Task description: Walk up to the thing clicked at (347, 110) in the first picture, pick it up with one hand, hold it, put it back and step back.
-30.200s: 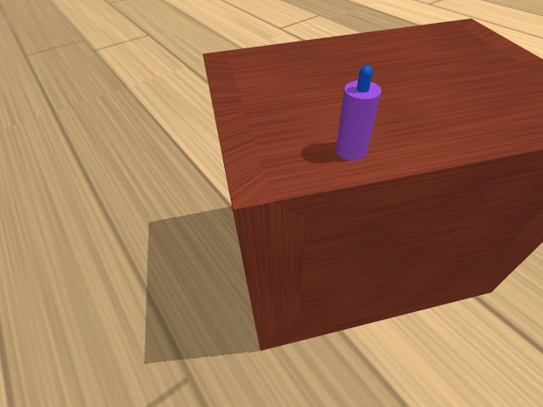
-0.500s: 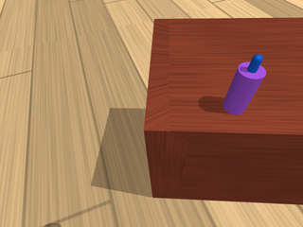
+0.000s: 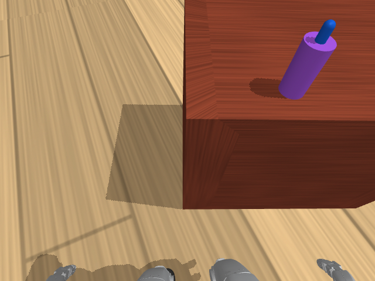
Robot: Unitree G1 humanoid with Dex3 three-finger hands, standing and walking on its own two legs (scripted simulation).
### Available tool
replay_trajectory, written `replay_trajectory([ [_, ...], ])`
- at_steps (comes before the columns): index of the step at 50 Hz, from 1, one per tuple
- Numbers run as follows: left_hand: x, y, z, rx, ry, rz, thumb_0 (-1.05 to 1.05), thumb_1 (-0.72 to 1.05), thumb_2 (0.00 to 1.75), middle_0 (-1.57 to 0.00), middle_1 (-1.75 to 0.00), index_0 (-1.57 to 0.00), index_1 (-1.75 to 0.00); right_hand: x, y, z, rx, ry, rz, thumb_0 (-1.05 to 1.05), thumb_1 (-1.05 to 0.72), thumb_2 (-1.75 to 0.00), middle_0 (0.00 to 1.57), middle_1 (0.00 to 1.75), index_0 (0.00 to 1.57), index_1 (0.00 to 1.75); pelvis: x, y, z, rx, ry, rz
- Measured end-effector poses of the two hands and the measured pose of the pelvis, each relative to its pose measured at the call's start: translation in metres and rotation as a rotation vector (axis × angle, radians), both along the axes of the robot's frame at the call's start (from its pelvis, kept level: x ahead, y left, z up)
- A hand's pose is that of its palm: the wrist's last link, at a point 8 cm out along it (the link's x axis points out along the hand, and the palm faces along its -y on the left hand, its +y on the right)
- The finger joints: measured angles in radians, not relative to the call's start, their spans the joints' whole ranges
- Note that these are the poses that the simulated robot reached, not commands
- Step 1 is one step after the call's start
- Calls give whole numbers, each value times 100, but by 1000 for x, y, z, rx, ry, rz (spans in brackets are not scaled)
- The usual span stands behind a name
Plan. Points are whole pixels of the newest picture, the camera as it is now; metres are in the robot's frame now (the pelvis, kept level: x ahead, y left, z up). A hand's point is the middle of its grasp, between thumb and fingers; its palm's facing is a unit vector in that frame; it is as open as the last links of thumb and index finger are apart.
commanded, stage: step back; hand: right
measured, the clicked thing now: (308, 60) +0.55 -0.24 +0.13
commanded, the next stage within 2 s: none
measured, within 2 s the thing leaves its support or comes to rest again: neither
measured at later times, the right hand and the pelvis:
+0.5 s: hand out of the picture -0.03 -0.29 -0.16, palm faces -0.13 +0.91 -0.40, open 7.4 cm; pelvis -0.12 -0.02 -0.01, yaw +4 degrees
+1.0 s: hand out of the picture -0.13 -0.31 -0.16, palm faces -0.05 +0.92 -0.38, open 7.4 cm; pelvis -0.28 -0.05 -0.02, yaw +0 degrees
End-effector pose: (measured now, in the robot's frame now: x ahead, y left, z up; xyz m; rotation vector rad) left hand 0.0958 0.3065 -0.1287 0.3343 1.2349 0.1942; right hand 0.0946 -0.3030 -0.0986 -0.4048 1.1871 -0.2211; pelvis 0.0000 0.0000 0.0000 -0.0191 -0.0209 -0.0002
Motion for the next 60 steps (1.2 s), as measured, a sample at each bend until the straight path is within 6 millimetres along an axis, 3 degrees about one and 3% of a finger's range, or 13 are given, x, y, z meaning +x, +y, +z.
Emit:
replay_trajectory([
  [9, -50, -21, 12, 50, -16, -18, 1, 90, 90, -20, -30, -20, -30, -26, -25, -27, 64, -70, -10, 0, -90, -90, 21, 30, 20, 30, -42, -23, -13, -2, -30, -23],
  [14, -78, -30, 32, 60, -36, 0, 1, 90, 90, -21, -30, -20, -30, -53, -33, -23, 77, -39, -17, 0, -91, -90, 21, 30, 20, 30, -60, -29, -2, 51, -14, -26],
  [18, -84, -30, 40, 72, -75, 0, 1, 90, 90, -21, -30, -21, -30, -82, -39, -22, 55, 3, 2, 0, -91, -90, 20, 30, 20, 30, -78, -29, 1, 47, 10, 3],
  [23, -92, -24, 36, 70, -159, 3, 1, 90, 90, -21, -30, -21, -30, -116, -36, -25, 21, 70, 44, 0, -91, -90, 20, 30, 20, 30, -108, -24, -4, 32, 10, 52],
  [27, -112, -13, 18, 38, -192, 17, 1, 90, 90, -21, -30, -21, -30, -137, -25, -25, -1, 67, 75, 0, -91, -90, 20, 30, 20, 30, -134, -16, -15, 27, -10, 86],
  [33, -162, -9, 9, -4, -131, 61, 1, 90, 90, -21, -30, -20, -30, -167, -10, -2, -1, 20, 87, 0, -91, -90, 21, 30, 20, 30, -167, -12, -5, -2, -31, 80],
  [38, -212, -8, 11, -6, -87, 78, 1, 90, 90, -21, -30, -20, -30, -174, -13, 13, -15, -38, 97, 0, -90, -90, 21, 30, 21, 30, -195, -18, 2, -13, -9, 45],
  [42, -254, -12, 6, 18, -24, 61, 1, 90, 90, -20, -30, -20, -30, -180, -22, 12, -10, -108, 109, 0, -90, -90, 21, 30, 21, 30, -224, -27, -3, -2, -7, 13],
  [46, -293, -25, 3, 49, 16, 37, 1, 90, 90, -20, -30, -20, -30, -197, -40, -4, 13, -152, 108, 0, -90, -90, 21, 30, 21, 30, -256, -41, -15, 17, -11, -19],
  [49, -326, -41, 10, 58, 29, 41, 1, 90, 90, -20, -30, -20, -30, -220, -53, -17, 37, -151, 78, 0, -90, -90, 21, 30, 20, 30, -279, -50, -17, -20, -34, 0],
  [53, -361, -51, 28, 69, 37, 53, 1, 90, 90, -21, -30, -20, -30, -262, -59, -20, 68, -92, 42, 0, -91, -90, 20, 30, 20, 30, -298, -56, -6, 54, -18, -20],
  [56, -371, -52, 38, 89, 27, 57, 1, 90, 90, -21, -30, -21, -30, -296, -63, -23, 71, -47, 32, 0, -91, -90, 20, 30, 20, 30, -313, -58, -1, 61, 2, 5],
  [60, -370, -46, 41, 117, -51, 41, 1, 90, 90, -21, -30, -21, -30, -342, -64, -30, 54, 38, 45, 0, -91, -90, 20, 30, 20, 30, -339, -59, -4, 49, 13, 43],
])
